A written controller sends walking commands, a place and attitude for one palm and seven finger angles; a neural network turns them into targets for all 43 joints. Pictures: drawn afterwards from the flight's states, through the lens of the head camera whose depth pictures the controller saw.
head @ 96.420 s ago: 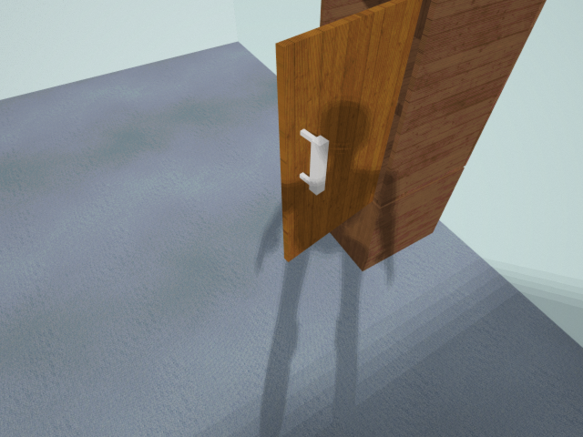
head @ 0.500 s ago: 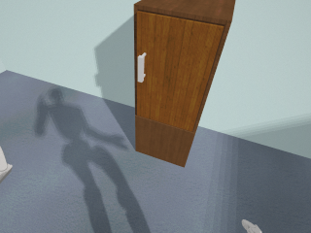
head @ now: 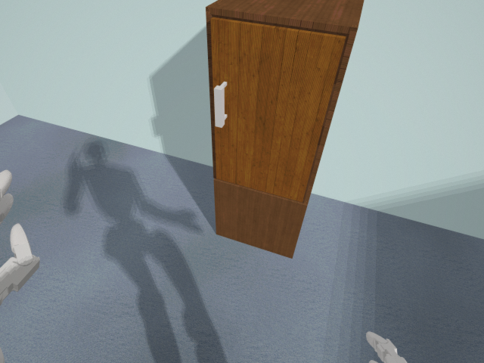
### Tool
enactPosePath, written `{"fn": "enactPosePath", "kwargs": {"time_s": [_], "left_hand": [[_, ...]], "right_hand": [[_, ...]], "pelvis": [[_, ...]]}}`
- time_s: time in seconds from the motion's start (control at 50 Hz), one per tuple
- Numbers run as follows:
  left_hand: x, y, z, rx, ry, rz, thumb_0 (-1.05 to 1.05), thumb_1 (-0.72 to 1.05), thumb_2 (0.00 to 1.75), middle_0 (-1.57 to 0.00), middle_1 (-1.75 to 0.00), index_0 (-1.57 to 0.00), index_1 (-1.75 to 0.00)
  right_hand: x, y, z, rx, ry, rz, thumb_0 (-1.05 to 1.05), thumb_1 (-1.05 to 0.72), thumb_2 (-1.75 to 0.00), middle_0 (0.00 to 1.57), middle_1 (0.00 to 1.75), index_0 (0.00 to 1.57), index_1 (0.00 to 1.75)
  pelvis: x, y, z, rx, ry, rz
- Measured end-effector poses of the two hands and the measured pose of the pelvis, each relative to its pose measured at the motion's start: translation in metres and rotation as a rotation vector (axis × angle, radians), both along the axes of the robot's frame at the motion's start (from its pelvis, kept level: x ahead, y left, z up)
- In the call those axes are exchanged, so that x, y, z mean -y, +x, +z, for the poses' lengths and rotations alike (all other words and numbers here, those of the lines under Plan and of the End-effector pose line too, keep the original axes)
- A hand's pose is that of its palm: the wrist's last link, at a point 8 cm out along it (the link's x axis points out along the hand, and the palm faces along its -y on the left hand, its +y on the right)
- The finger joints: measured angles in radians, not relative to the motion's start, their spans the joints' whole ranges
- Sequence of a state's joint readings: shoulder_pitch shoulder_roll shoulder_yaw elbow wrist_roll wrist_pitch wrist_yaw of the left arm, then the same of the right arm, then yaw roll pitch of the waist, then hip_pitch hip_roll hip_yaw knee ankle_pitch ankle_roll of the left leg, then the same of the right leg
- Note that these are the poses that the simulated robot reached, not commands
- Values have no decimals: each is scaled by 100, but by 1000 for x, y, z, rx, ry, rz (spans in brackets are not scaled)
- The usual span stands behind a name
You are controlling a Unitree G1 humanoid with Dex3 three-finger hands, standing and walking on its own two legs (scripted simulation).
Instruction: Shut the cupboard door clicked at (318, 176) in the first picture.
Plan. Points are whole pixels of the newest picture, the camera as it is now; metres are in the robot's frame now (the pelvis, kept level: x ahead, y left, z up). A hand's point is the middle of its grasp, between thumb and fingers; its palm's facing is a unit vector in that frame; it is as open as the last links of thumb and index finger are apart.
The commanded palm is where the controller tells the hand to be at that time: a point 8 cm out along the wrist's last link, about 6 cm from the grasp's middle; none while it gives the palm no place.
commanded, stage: let the arm hang, fingers relaxed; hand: left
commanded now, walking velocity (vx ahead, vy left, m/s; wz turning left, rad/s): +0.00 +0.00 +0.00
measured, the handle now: (222, 104) +0.85 +0.11 +0.02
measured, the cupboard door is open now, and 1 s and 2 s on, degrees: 0 0 0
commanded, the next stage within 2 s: look to check the result in 1.14 s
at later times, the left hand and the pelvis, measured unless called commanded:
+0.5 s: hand out of the picture -0.04 +0.20 -0.18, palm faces +0.05 -0.98 -0.19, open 7.1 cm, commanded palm none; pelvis -0.03 +0.01 +0.00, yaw +2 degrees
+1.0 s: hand out of the picture -0.04 +0.19 -0.17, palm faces +0.03 -0.98 -0.19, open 7.4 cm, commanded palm none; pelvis -0.03 +0.01 +0.00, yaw +1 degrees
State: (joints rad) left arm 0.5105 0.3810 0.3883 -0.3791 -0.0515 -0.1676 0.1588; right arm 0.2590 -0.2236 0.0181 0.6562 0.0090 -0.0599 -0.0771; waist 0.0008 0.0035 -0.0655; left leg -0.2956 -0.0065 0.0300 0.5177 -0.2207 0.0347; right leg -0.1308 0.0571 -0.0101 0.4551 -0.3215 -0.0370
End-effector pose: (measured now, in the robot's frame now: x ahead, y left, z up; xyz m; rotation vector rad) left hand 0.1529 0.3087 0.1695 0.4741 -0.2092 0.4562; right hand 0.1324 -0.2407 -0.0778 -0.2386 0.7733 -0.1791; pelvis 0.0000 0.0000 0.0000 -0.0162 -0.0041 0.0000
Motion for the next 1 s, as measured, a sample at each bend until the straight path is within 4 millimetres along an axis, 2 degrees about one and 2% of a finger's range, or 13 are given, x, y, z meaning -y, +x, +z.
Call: {"fn": "enactPosePath", "kwargs": {"time_s": [0.04,0.08,0.12,0.16,0.22,0.26,0.34,0.4,0.48,0.56,0.64,0.76,1.0], "left_hand": [[0,6,-2,-5,-12,-7,2,89,90,-21,-31,-21,-30],[1,19,-27,-105,-18,-48,1,89,90,-20,-30,-20,-30],[2,30,-78,-333,-84,-74,1,90,90,-20,-30,-20,-30],[9,27,-139,-584,-173,-85,1,90,90,-20,-30,-20,-29],[33,-4,-221,-912,-307,-101,1,91,90,-20,-30,-20,-29],[52,-35,-262,-1077,-399,-106,1,91,90,-20,-30,-20,-29],[81,-104,-311,-1295,-577,-54,1,93,90,-20,-30,-20,-29],[72,-142,-321,-1370,-618,33,-1,98,90,-21,-30,-21,-30],[58,-190,-319,-1491,-622,115,-1,97,90,-21,-30,-20,-30],[46,-228,-308,-1579,-602,188,0,95,90,-20,-30,-20,-29],[39,-250,-299,-1623,-580,237,0,93,90,-20,-30,-20,-29],[40,-252,-298,-1620,-571,241,1,92,90,-20,-30,-20,-29],[69,-202,-311,-1526,-604,123,0,91,90,-20,-30,-20,-29]], "right_hand": [[0,4,4,9,-9,2,2,-90,-90,20,30,20,30],[1,9,0,11,5,46,1,-90,-90,20,30,20,30],[3,11,-9,-18,11,71,1,-90,-90,20,30,20,30],[5,8,-18,-46,15,66,1,-90,-90,20,30,20,30],[5,-8,-27,-107,13,46,1,-90,-90,20,30,20,30],[4,-26,-31,-170,3,38,1,-90,-90,20,30,20,30],[2,-70,-34,-336,-21,19,1,-90,-90,20,30,20,30],[-2,-102,-38,-456,-24,8,1,-90,-90,20,30,20,30],[-10,-132,-45,-545,4,-23,1,-90,-90,20,30,20,30],[-19,-149,-55,-578,49,-46,1,-90,-90,20,30,20,30],[-26,-158,-62,-587,85,-60,1,-90,-90,20,30,20,30],[-27,-164,-65,-586,104,-78,1,-90,-90,20,30,20,30],[-11,-167,-58,-586,68,-107,1,-90,-90,20,30,20,30]], "pelvis": [[-1,0,1,-4,1,0],[-4,-4,-1,-13,-3,11],[-8,-9,-4,-17,-5,14],[-12,-13,-7,-19,-4,16],[-15,-18,-9,-11,0,16],[-14,-20,-10,-3,3,19],[-11,-23,-7,12,-1,31],[-9,-25,-4,15,-7,41],[-12,-28,0,18,-11,41],[-17,-31,2,23,-8,33],[-19,-33,4,27,-4,25],[-18,-35,4,32,-1,18],[-12,-31,5,26,7,19]]}}
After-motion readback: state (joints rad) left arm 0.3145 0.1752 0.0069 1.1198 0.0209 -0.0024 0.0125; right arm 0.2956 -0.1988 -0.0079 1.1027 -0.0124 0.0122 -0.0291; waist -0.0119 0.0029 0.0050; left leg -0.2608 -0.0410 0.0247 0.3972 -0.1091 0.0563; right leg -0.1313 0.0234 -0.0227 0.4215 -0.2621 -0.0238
